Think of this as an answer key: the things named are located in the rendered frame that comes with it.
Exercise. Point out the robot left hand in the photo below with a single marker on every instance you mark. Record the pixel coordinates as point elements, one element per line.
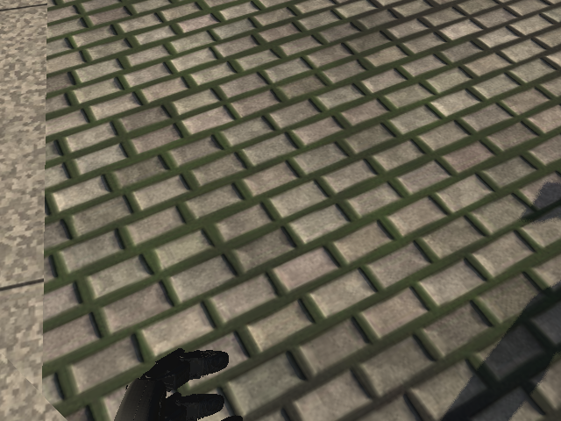
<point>145,399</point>

